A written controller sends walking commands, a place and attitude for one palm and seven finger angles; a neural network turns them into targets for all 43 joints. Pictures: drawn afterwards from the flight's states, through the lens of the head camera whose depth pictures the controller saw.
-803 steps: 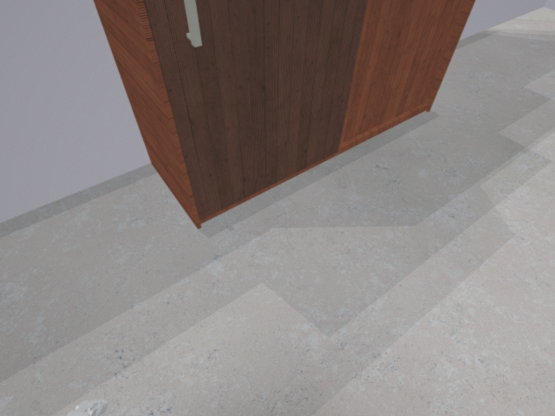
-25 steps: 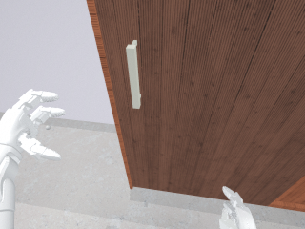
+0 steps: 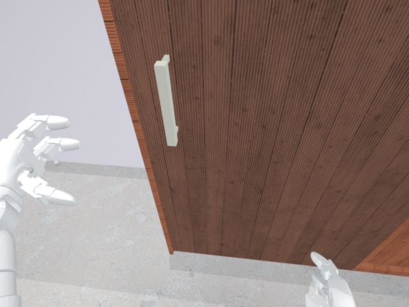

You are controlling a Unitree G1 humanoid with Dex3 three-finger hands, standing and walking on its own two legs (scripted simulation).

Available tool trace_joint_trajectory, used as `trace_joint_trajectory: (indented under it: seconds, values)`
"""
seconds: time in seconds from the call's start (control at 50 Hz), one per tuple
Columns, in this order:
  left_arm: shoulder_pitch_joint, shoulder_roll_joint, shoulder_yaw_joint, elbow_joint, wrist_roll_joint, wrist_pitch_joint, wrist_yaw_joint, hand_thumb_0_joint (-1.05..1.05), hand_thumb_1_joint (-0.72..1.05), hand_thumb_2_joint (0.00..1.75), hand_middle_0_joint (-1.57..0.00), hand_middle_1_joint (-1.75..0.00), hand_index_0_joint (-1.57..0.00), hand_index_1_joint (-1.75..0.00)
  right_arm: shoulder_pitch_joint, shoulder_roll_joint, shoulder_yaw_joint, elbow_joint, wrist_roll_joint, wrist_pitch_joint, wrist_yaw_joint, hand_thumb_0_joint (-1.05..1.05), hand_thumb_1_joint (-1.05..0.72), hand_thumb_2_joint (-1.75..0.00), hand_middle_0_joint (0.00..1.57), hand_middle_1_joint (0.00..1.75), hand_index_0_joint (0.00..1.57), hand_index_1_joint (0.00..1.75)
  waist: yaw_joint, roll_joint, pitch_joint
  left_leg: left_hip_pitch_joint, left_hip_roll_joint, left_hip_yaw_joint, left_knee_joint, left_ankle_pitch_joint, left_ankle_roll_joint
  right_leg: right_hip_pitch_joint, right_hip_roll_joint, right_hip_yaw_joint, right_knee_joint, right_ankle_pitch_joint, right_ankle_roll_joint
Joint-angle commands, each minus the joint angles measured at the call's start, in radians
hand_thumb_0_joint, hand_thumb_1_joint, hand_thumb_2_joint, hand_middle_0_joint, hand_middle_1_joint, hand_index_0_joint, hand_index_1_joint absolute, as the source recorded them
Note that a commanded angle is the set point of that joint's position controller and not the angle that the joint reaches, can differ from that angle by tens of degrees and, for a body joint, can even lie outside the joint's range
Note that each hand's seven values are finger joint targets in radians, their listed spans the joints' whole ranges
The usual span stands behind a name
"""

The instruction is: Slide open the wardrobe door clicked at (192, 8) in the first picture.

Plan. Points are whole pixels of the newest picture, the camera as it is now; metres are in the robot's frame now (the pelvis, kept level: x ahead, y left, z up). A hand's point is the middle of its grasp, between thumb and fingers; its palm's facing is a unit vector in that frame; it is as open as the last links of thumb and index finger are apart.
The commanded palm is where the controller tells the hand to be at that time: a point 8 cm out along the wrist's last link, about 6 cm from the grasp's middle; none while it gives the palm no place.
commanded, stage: raise the hand with hooked fingers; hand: left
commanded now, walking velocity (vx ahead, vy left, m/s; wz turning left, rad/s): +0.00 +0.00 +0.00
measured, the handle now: (169, 103) +0.50 +0.15 +0.16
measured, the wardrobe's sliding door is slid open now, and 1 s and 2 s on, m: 0.00 0.00 0.00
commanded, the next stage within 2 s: move the hooked fingers beside the handle in 0.10 s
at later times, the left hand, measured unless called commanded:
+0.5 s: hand (73, 153) +0.30 +0.27 +0.18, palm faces +0.07 -1.00 -0.06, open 13.9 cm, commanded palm +0.27 +0.31 +0.18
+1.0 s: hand (100, 134) +0.36 +0.24 +0.18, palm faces +0.04 -1.00 -0.03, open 13.9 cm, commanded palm +0.33 +0.29 +0.18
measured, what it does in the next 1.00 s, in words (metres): stands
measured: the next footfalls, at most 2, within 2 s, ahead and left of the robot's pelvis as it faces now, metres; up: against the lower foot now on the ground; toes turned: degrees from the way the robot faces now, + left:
none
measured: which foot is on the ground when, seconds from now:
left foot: down 0.00-1.00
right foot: down 0.00-1.00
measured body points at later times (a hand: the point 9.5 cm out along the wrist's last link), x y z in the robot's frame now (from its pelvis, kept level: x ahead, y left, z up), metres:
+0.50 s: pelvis +0.00 +0.00 +0.00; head -0.01 -0.02 +0.45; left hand +0.29 +0.32 +0.19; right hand +0.19 -0.22 -0.07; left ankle -0.03 +0.10 -0.74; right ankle +0.03 -0.11 -0.74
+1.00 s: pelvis +0.00 +0.00 +0.00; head +0.00 -0.02 +0.45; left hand +0.35 +0.30 +0.18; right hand +0.16 -0.24 -0.09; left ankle -0.03 +0.10 -0.74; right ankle +0.03 -0.11 -0.74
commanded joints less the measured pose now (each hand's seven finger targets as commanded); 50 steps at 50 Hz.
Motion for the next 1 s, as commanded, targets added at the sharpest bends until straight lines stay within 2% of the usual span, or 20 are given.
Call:
trace_joint_trajectory:
  seconds: [0.0,0.12,0.18,0.3,0.32,0.38,0.46,0.52,0.54,0.56,0.6,0.62,0.68,0.72,0.78,0.82,0.84,0.88,0.94,0.98]
  values:
    - [-0.315,0.297,0.076,-0.207,-0.017,-0.055,0.005,0.00,-0.50,0.30,-0.30,-1.20,-0.30,-1.20,-0.132,-0.106,-0.034,-0.166,0.004,-0.069,-0.018,0.00,-0.90,-0.90,0.20,0.30,0.20,0.30,-0.009,0.058,-0.172,-0.018,-0.011,-0.080,-0.079,0.225,0.007,0.099,0.013,0.078,-0.049,0.147,-0.008]
    - [-0.271,0.306,0.091,-0.162,-0.031,-0.045,-0.011,0.00,-0.50,0.30,-0.30,-1.20,-0.30,-1.20,-0.136,-0.111,-0.032,-0.163,0.002,-0.062,-0.012,0.00,-0.90,-0.90,0.20,0.30,0.20,0.30,0.001,-0.007,-0.156,-0.041,-0.009,-0.083,-0.076,0.228,0.007,0.114,0.014,0.079,-0.050,0.152,-0.008]
    - [-0.304,0.294,0.076,-0.180,-0.028,-0.046,-0.011,0.00,-0.50,0.30,-0.30,-1.20,-0.30,-1.20,-0.140,-0.108,-0.029,-0.167,0.006,-0.062,-0.010,0.00,-0.90,-0.90,0.20,0.30,0.20,0.30,-0.007,0.032,-0.164,-0.033,-0.012,-0.083,-0.079,0.227,0.005,0.099,0.015,0.073,-0.045,0.152,-0.007]
    - [-0.389,0.268,0.032,-0.141,-0.013,-0.061,0.009,0.00,-0.50,0.30,-0.30,-1.20,-0.30,-1.20,-0.127,-0.107,-0.033,-0.147,0.006,-0.066,-0.020,0.00,-0.90,-0.90,0.20,0.30,0.20,0.30,-0.026,0.025,-0.160,-0.023,-0.011,-0.084,-0.077,0.204,0.005,0.070,0.015,0.074,-0.050,0.129,-0.005]
    - [-0.373,0.282,0.043,-0.137,-0.012,-0.059,0.012,0.00,-0.50,0.30,-0.30,-1.20,-0.30,-1.20,-0.127,-0.109,-0.033,-0.148,0.003,-0.062,-0.018,0.00,-0.90,-0.90,0.20,0.30,0.20,0.30,-0.014,0.016,-0.155,-0.031,-0.009,-0.083,-0.074,0.215,0.006,0.084,0.014,0.080,-0.052,0.137,-0.009]
    - [-0.424,0.256,0.014,-0.137,0.000,-0.065,0.022,0.00,-0.50,0.30,-0.30,-1.20,-0.30,-1.20,-0.132,-0.103,-0.032,-0.152,0.006,-0.062,-0.019,0.00,-0.90,-0.90,0.20,0.30,0.20,0.30,-0.023,0.025,-0.182,-0.021,-0.011,-0.083,-0.078,0.233,0.005,0.087,0.012,0.074,-0.041,0.161,-0.007]
    - [-0.446,0.277,0.031,-0.123,0.005,-0.073,0.030,0.00,-0.50,0.30,-0.30,-1.20,-0.30,-1.20,-0.129,-0.106,-0.034,-0.153,0.002,-0.054,-0.018,0.00,-0.90,-0.90,0.20,0.30,0.20,0.30,-0.014,0.027,-0.211,-0.023,-0.012,-0.080,-0.077,0.266,0.004,0.115,0.009,0.076,-0.032,0.202,-0.011]
    - [-0.412,0.279,0.041,-0.070,0.003,-0.069,0.033,0.00,-0.50,0.30,-0.30,-1.20,-0.30,-1.20,-0.123,-0.108,-0.037,-0.151,0.000,-0.048,-0.014,0.00,-0.90,-0.90,0.20,0.30,0.20,0.30,-0.007,0.009,-0.191,-0.038,-0.009,-0.076,-0.073,0.272,0.004,0.114,0.008,0.079,-0.032,0.211,-0.014]
    - [-0.437,0.282,0.037,-0.059,0.006,-0.068,0.032,0.00,-0.50,0.30,-0.30,-1.20,-0.30,-1.20,-0.121,-0.111,-0.035,-0.151,0.004,-0.044,-0.014,0.00,-0.90,-0.90,0.20,0.30,0.20,0.30,-0.015,-0.011,-0.191,-0.047,-0.009,-0.073,-0.076,0.256,0.006,0.109,0.007,0.079,-0.034,0.201,-0.010]
    - [-0.470,0.261,0.010,-0.044,0.010,-0.067,0.032,0.00,-0.50,0.30,-0.30,-1.20,-0.30,-1.20,-0.120,-0.111,-0.037,-0.149,0.007,-0.041,-0.015,0.00,-0.90,-0.90,0.20,0.30,0.20,0.30,-0.026,0.003,-0.178,-0.049,-0.008,-0.072,-0.075,0.245,0.006,0.091,0.007,0.080,-0.034,0.189,-0.009]
    - [-0.504,0.256,0.000,-0.063,0.016,-0.075,0.041,0.00,-0.50,0.30,-0.30,-1.20,-0.30,-1.20,-0.118,-0.110,-0.039,-0.154,0.007,-0.044,-0.018,0.00,-0.90,-0.90,0.20,0.30,0.20,0.30,-0.025,0.049,-0.206,-0.027,-0.010,-0.077,-0.075,0.241,0.003,0.082,0.008,0.077,-0.030,0.171,-0.012]
    - [-0.528,0.242,-0.027,-0.076,0.020,-0.078,0.043,0.00,-0.50,0.30,-0.30,-1.20,-0.30,-1.20,-0.121,-0.107,-0.035,-0.156,0.005,-0.044,-0.017,0.00,-0.90,-0.90,0.20,0.30,0.20,0.30,-0.026,0.042,-0.204,-0.023,-0.008,-0.078,-0.075,0.246,0.003,0.086,0.008,0.081,-0.032,0.173,-0.014]
    - [-0.557,0.244,-0.023,-0.016,0.022,-0.084,0.053,0.00,-0.50,0.30,-0.30,-1.20,-0.30,-1.20,-0.100,-0.114,-0.039,-0.142,0.006,-0.041,-0.022,0.00,-0.90,-0.90,0.20,0.30,0.20,0.30,-0.039,-0.005,-0.207,-0.035,-0.007,-0.079,-0.076,0.227,0.005,0.077,0.010,0.078,-0.034,0.162,-0.009]
    - [-0.550,0.280,0.007,0.017,0.027,-0.088,0.060,0.00,-0.50,0.30,-0.30,-1.20,-0.30,-1.20,-0.096,-0.120,-0.044,-0.136,0.002,-0.036,-0.022,0.00,-0.90,-0.90,0.20,0.30,0.20,0.30,-0.029,-0.026,-0.207,-0.045,-0.004,-0.079,-0.075,0.235,0.008,0.089,0.008,0.082,-0.034,0.167,-0.012]
    - [-0.617,0.240,-0.039,-0.015,0.034,-0.101,0.066,0.00,-0.50,0.30,-0.30,-1.20,-0.30,-1.20,-0.099,-0.111,-0.041,-0.143,0.006,-0.036,-0.021,0.00,-0.90,-0.90,0.20,0.30,0.20,0.30,-0.037,0.043,-0.234,-0.021,-0.007,-0.080,-0.078,0.258,0.001,0.085,0.006,0.078,-0.025,0.187,-0.015]
    - [-0.599,0.247,-0.032,-0.008,0.036,-0.105,0.073,0.00,-0.50,0.30,-0.30,-1.20,-0.30,-1.20,-0.090,-0.115,-0.043,-0.140,0.002,-0.034,-0.018,0.00,-0.90,-0.90,0.20,0.30,0.20,0.30,-0.030,0.000,-0.251,-0.018,-0.003,-0.080,-0.074,0.291,0.002,0.104,0.008,0.078,-0.021,0.219,-0.015]
    - [-0.592,0.238,-0.031,0.002,0.036,-0.103,0.074,0.00,-0.50,0.30,-0.30,-1.20,-0.30,-1.20,-0.090,-0.112,-0.043,-0.144,0.003,-0.033,-0.017,0.00,-0.90,-0.90,0.20,0.30,0.20,0.30,-0.028,0.015,-0.252,-0.019,-0.005,-0.075,-0.075,0.293,0.003,0.102,0.007,0.081,-0.019,0.227,-0.014]
    - [-0.607,0.236,-0.028,0.045,0.035,-0.101,0.080,0.00,-0.50,0.30,-0.30,-1.20,-0.30,-1.20,-0.077,-0.117,-0.047,-0.132,0.004,-0.029,-0.018,0.00,-0.90,-0.90,0.20,0.30,0.20,0.30,-0.037,-0.022,-0.240,-0.033,-0.004,-0.074,-0.075,0.275,0.004,0.092,0.008,0.078,-0.022,0.219,-0.011]
    - [-0.593,0.258,-0.009,0.040,0.044,-0.098,0.088,0.00,-0.50,0.30,-0.30,-1.20,-0.30,-1.20,-0.080,-0.119,-0.048,-0.139,0.002,-0.022,-0.011,0.00,-0.90,-0.90,0.20,0.30,0.20,0.30,-0.024,-0.003,-0.255,-0.039,-0.004,-0.069,-0.075,0.309,0.003,0.114,0.004,0.083,-0.014,0.255,-0.015]
    - [-0.633,0.247,-0.026,0.054,0.047,-0.097,0.093,0.00,-0.50,0.30,-0.30,-1.20,-0.30,-1.20,-0.071,-0.119,-0.049,-0.134,0.003,-0.015,-0.013,0.00,-0.90,-0.90,0.20,0.30,0.20,0.30,-0.038,-0.015,-0.249,-0.042,-0.003,-0.070,-0.074,0.303,0.002,0.103,0.005,0.081,-0.014,0.253,-0.014]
